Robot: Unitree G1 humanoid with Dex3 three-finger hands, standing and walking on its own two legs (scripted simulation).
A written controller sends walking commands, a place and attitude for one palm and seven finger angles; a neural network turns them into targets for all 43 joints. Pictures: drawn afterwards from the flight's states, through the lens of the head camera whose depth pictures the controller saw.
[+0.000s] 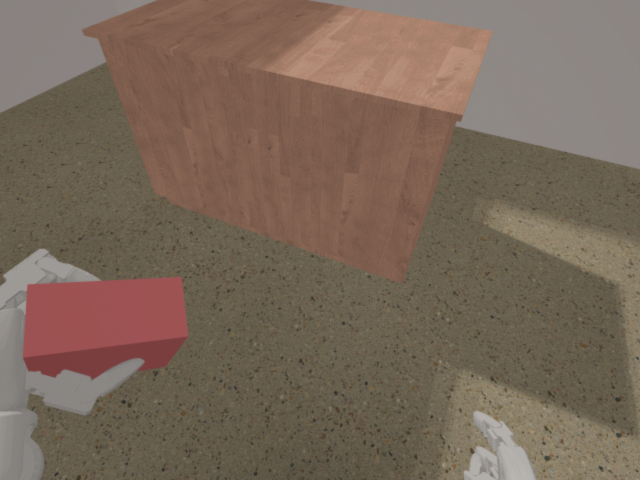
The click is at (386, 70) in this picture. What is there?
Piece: table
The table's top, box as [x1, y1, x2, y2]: [82, 0, 492, 121]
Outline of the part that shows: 82,29 84,35 459,121 464,111 492,31 309,0 156,0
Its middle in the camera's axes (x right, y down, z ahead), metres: -0.09 -0.69 +1.29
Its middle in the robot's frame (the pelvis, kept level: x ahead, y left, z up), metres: +1.43 +0.16 +0.01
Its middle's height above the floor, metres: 0.78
